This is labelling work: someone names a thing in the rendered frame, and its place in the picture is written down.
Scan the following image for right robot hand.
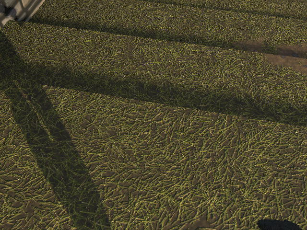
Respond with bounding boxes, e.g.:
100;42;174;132
257;219;303;230

